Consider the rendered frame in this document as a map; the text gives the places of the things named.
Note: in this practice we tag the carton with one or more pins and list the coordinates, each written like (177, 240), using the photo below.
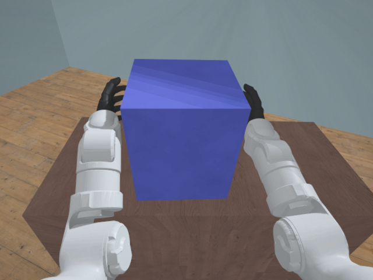
(184, 123)

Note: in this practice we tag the robot left forearm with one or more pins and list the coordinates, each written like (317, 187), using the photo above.
(98, 169)

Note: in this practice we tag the robot right hand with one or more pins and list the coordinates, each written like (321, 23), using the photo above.
(254, 102)

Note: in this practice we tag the right robot upper arm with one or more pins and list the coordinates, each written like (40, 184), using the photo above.
(313, 246)

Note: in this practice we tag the left robot upper arm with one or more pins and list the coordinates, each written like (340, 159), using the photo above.
(95, 251)

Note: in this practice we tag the robot right forearm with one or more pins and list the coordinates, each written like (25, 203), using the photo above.
(288, 193)

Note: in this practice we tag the robot left hand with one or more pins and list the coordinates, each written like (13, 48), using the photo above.
(108, 99)

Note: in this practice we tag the pedestal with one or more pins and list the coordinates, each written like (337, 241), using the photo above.
(209, 239)

